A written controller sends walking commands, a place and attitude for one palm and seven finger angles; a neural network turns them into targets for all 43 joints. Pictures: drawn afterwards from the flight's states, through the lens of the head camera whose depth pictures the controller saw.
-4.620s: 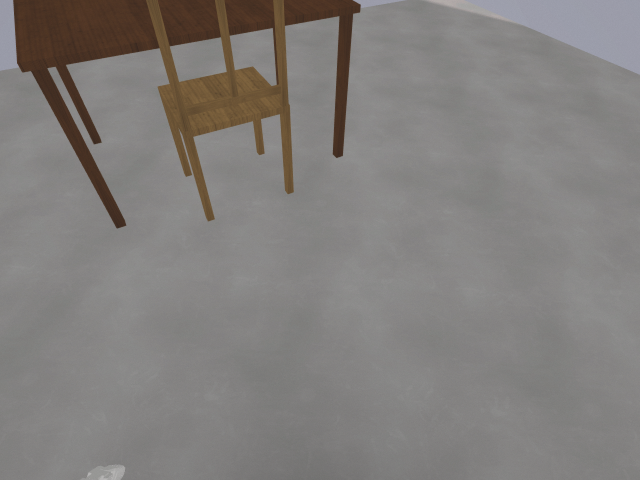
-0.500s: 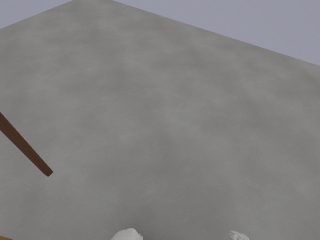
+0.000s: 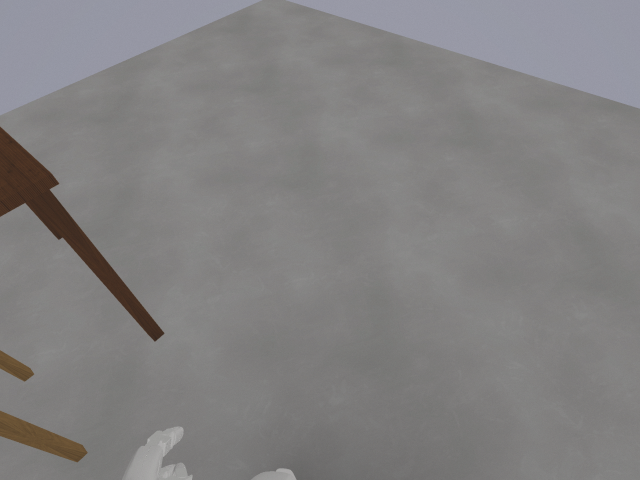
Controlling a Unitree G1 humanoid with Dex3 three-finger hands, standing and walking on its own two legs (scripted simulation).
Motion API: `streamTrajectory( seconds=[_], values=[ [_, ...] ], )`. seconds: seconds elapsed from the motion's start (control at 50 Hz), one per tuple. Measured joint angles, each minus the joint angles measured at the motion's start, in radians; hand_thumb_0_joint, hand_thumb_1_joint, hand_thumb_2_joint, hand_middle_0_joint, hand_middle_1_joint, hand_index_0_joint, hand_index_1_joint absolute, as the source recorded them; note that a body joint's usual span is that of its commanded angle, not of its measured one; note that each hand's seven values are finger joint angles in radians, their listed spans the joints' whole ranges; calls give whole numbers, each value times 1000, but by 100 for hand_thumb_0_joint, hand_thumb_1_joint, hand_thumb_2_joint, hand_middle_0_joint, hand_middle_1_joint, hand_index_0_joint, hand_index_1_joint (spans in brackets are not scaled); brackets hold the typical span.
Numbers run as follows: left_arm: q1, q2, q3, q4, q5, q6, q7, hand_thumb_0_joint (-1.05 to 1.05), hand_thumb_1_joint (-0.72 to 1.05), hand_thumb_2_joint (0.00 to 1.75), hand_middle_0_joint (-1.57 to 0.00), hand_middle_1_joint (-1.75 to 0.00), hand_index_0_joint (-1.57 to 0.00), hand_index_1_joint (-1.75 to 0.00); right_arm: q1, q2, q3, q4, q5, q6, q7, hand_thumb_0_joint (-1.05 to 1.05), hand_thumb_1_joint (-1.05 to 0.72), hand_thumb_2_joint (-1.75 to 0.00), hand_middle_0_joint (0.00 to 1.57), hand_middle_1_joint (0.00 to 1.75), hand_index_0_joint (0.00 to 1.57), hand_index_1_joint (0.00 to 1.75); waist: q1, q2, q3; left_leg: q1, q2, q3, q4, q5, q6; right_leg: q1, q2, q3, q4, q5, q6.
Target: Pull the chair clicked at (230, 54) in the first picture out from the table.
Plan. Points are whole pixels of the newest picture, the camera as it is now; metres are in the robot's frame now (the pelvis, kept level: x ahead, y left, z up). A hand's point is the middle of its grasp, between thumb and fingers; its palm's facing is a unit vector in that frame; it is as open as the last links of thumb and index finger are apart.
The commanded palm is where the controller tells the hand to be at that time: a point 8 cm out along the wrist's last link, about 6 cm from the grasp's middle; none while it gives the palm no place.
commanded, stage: turn to face it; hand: left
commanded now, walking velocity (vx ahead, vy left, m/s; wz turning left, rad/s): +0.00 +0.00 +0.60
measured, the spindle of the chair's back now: out of the picture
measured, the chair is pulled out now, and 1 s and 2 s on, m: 0.00 0.00 0.00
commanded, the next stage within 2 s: take the last steps up to it in 1.28 s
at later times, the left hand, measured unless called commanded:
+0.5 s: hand out of the picture -0.04 +0.26 -0.18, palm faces +0.38 -0.88 -0.28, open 7.4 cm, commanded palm none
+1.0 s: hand out of the picture +0.00 +0.20 -0.13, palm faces +0.58 -0.76 -0.29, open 7.4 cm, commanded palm none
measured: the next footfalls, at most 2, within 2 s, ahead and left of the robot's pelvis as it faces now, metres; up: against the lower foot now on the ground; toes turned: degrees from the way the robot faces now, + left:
left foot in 0.38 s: +0.00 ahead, +0.14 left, +0.00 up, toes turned +22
right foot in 0.80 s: +0.13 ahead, -0.08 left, +0.00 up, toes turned +27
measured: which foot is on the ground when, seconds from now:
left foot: up 0.00-0.36, down 0.38-0.80, up 0.82-1.00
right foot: down 0.00-0.38, up 0.40-0.78, down 0.80-1.00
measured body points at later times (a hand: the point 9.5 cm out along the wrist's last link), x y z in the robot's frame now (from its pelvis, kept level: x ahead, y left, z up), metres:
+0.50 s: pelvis +0.00 +0.03 +0.00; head +0.05 +0.07 +0.44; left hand -0.06 +0.30 -0.15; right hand +0.22 -0.18 -0.12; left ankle -0.03 +0.13 -0.73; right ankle +0.00 -0.12 -0.66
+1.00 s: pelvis +0.03 -0.02 +0.01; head +0.07 -0.03 +0.45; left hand -0.04 +0.24 -0.11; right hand +0.23 -0.19 -0.15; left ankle -0.08 +0.08 -0.64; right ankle +0.09 -0.10 -0.73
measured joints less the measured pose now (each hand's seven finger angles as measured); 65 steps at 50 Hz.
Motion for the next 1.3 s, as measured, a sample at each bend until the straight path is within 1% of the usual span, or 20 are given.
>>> streamTrajectory(
  seconds=[0.08,0.14,0.24,0.32,0.38,0.44,0.52,0.68,0.74,0.78,0.8,0.86,0.92,0.96,1.1,1.16,1.2,1.22,1.26,1.3],
  values=[
    [32,-13,-13,4,2,1,2,1,90,90,-20,-30,-20,-30,-12,-16,-6,-5,-4,16,10,0,-91,-90,20,30,20,30,1,-6,16,-90,32,64,359,-38,-42,46,-36,-48,-29,0,-16],
    [51,-17,-18,14,4,0,1,1,90,90,-20,-30,-20,-30,-27,-21,-4,-9,-3,21,15,0,-91,-90,20,30,20,30,4,-19,32,-89,71,85,419,-22,-64,68,-63,-85,-42,-2,-14],
    [88,-11,-21,28,9,2,-6,1,90,90,-21,-30,-20,-30,-74,-24,8,-6,0,32,20,0,-91,-90,20,30,20,30,31,-45,58,-17,110,109,276,-55,-74,75,-107,-143,-27,-21,-3],
    [119,14,-12,46,12,11,-9,1,90,90,-21,-30,-20,-30,-122,-25,21,-19,5,23,21,0,-91,-90,20,30,20,30,60,-68,74,74,112,148,74,-62,-58,61,-140,-188,20,-50,18],
    [149,46,4,57,4,21,-13,1,90,90,-21,-30,-20,-30,-143,-29,29,-44,2,-1,23,0,-91,-90,20,30,20,30,71,-84,68,161,101,178,-130,92,-19,22,-175,-215,129,-100,45],
    [139,85,21,81,-1,55,-8,1,90,90,-21,-30,-20,-30,-160,-17,36,-60,5,-29,17,0,-91,-90,20,30,20,30,84,-113,78,147,81,165,-84,36,29,-95,-153,-93,413,-250,79],
    [107,102,33,80,-2,63,-12,1,91,90,-20,-30,-20,-30,-148,-10,44,-65,1,-33,1,0,-91,-90,20,30,20,30,80,-101,69,171,69,112,-150,56,29,-191,-106,-12,560,-181,98],
    [43,80,20,24,-6,46,-16,1,91,90,-20,-30,-20,-30,-116,0,45,-55,-2,-23,4,0,-91,-90,20,30,21,30,55,-66,52,196,37,22,-224,109,24,-181,-62,45,387,-133,109],
    [21,63,9,5,-11,37,-15,1,91,90,-20,-30,-20,-30,-99,0,40,-50,-4,-15,5,0,-91,-90,20,30,21,30,38,-46,46,183,28,-15,-204,104,9,-127,-36,46,252,-120,101],
    [18,52,1,-12,-13,23,-15,1,90,90,-20,-30,-20,-30,-84,-4,34,-46,-1,-8,6,0,-91,-90,20,30,21,30,32,-33,37,162,19,-40,-167,89,-6,-64,-20,36,108,-42,94],
    [21,48,-3,-22,-9,12,-15,1,90,90,-20,-30,-20,-30,-75,-7,30,-46,3,-6,7,0,-91,-90,20,30,21,30,32,-28,29,142,12,-50,-130,73,-12,-36,-21,29,38,7,75],
    [24,18,-21,-29,0,-2,-11,1,90,90,-20,-30,-20,-30,-68,-27,12,-32,3,11,7,0,-91,-90,20,30,21,30,24,6,37,39,6,-29,161,-107,-22,-29,-29,-19,64,-3,-4],
    [43,-1,-28,-25,3,2,-6,1,90,90,-21,-30,-20,-30,-61,-38,4,-18,-1,21,17,0,-91,-90,20,30,20,30,21,7,36,-34,27,29,403,-74,-37,6,-50,-53,26,3,-19],
    [55,-7,-29,-14,5,4,-3,1,90,90,-21,-30,-20,-30,-54,-37,5,-12,-2,23,21,0,-91,-90,20,30,20,30,19,-2,35,-43,49,55,447,-47,-50,25,-66,-75,2,13,-18],
    [98,0,-28,24,12,2,-6,1,90,90,-21,-30,-20,-30,-68,-20,22,12,4,31,20,0,-91,-90,20,30,20,30,44,-45,45,47,93,104,228,-88,-62,44,-112,-139,-18,21,-5],
    [117,18,-19,48,14,7,-7,1,90,90,-21,-30,-20,-30,-89,-10,33,10,9,20,16,0,-91,-90,20,30,20,30,61,-65,50,110,93,129,82,-93,-50,32,-129,-161,8,13,9],
    [133,34,-10,67,11,14,-7,1,90,90,-21,-30,-20,-30,-98,-4,41,2,10,6,14,0,-91,-90,20,30,20,30,67,-75,47,172,91,150,-62,-15,-39,17,-142,-177,45,-3,25],
    [144,42,-5,74,6,19,-8,1,90,90,-21,-30,-20,-30,-98,-4,44,-4,8,-4,15,0,-91,-90,20,30,20,30,69,-75,39,201,94,155,-135,35,-13,0,-146,-184,79,-19,34],
    [146,66,6,95,1,42,-4,1,90,90,-21,-30,-20,-30,-112,15,50,-6,3,-20,10,0,-91,-90,20,30,20,30,80,-108,47,190,76,164,-114,31,34,-57,-145,-123,214,-155,56],
    [143,77,12,120,0,62,-1,1,90,90,-20,-30,-20,-30,-114,28,59,-8,0,-29,1,0,-91,-90,20,30,20,30,84,-113,47,196,73,158,-123,35,49,-112,-114,-59,363,-213,63]
  ],
)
